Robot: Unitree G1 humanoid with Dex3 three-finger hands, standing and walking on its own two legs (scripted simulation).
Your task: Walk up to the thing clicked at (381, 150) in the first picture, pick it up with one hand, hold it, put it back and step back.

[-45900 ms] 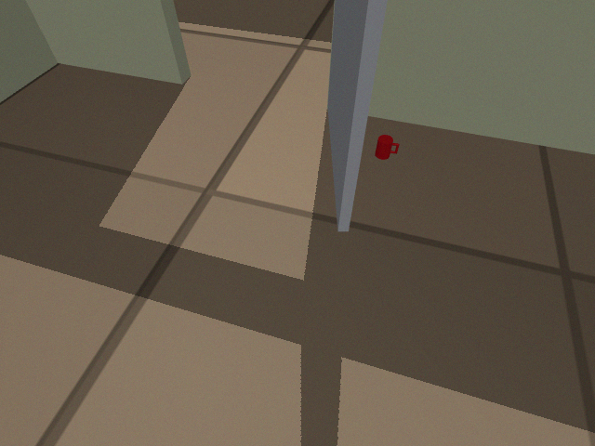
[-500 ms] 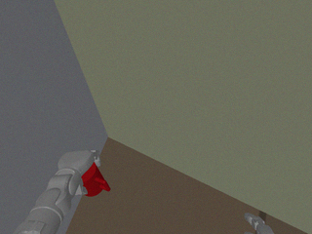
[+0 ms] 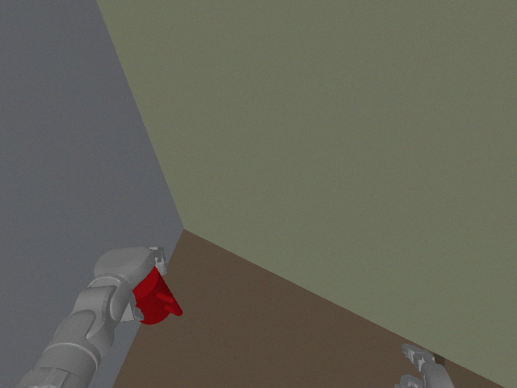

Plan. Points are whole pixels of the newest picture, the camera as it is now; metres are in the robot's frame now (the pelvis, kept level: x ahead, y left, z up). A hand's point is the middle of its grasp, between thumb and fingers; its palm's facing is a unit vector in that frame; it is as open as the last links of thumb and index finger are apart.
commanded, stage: hold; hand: left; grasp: from above
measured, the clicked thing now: (153, 296) +0.30 +0.20 -0.08
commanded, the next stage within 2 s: crouch in 0.46 s
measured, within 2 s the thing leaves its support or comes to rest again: neither
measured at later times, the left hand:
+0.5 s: hand (136, 288) +0.30 +0.22 -0.04, palm faces -0.45 -0.06 -0.89, open 10.2 cm
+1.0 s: hand (147, 305) +0.31 +0.23 -0.13, palm faces -0.48 +0.01 -0.88, open 10.2 cm
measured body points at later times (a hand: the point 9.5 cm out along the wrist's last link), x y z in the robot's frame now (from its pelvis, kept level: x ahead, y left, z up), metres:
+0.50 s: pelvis +0.01 +0.00 +0.00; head +0.02 -0.02 +0.45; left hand +0.32 +0.22 +0.01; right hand +0.14 -0.26 -0.12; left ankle +0.01 +0.11 -0.74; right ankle +0.02 -0.11 -0.74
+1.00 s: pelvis -0.01 +0.00 -0.04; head +0.06 +0.01 +0.41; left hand +0.33 +0.23 -0.08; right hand +0.09 -0.27 -0.15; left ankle +0.01 +0.11 -0.74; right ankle +0.02 -0.11 -0.74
